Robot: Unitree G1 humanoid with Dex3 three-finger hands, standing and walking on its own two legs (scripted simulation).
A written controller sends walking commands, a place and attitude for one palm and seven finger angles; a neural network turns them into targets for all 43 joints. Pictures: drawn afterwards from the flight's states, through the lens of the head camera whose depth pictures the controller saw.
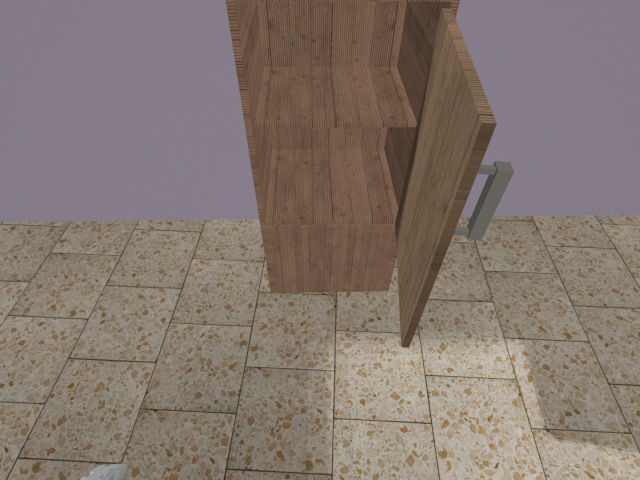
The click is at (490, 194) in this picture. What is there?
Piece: cupboard door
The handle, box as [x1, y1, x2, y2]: [453, 161, 513, 240]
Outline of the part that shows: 510,162 494,161 492,165 480,165 477,173 487,173 489,175 467,227 456,227 453,234 466,235 468,239 481,239 513,172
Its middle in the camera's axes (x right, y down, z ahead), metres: +0.25 -0.06 +0.62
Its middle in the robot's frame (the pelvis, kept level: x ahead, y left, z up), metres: +0.52 -0.22 +0.06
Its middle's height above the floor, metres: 0.83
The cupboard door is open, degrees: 83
